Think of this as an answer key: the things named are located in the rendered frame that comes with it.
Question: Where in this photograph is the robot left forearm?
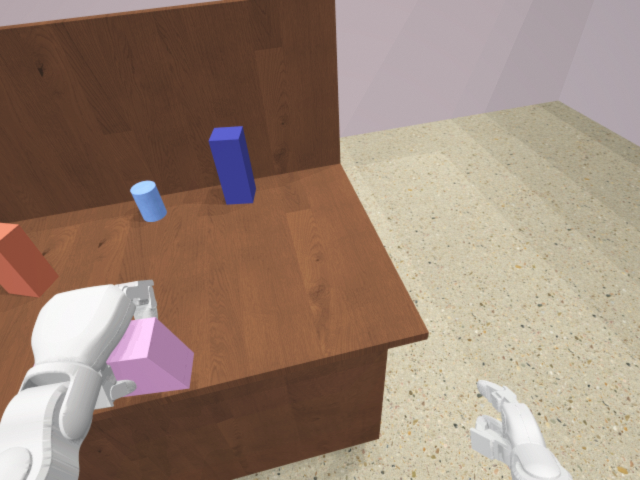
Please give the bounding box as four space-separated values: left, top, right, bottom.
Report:
0 361 103 480

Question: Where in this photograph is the table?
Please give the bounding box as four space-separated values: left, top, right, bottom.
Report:
0 0 429 480

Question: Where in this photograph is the robot right hand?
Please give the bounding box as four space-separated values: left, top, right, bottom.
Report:
470 380 546 470

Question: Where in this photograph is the sponge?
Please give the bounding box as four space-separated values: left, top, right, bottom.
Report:
33 317 194 397

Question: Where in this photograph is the robot left hand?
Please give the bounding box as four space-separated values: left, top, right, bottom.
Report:
31 280 158 410

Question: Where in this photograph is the robot right forearm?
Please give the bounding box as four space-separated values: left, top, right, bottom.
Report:
510 443 573 480

